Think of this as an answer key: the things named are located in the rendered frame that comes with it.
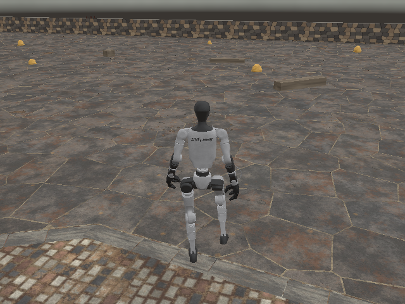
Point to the left robot forearm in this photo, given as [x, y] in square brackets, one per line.
[172, 168]

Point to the left robot upper arm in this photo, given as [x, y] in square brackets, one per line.
[179, 144]

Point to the right robot shin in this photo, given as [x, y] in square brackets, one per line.
[222, 216]

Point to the right robot hand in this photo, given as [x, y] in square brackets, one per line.
[235, 191]

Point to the robot shin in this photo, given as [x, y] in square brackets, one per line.
[222, 216]
[191, 234]

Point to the left robot hand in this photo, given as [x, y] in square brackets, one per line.
[175, 179]

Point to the right robot forearm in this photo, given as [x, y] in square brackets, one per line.
[230, 167]

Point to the right robot upper arm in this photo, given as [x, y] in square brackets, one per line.
[225, 146]

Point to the left robot shin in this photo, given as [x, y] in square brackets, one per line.
[191, 234]

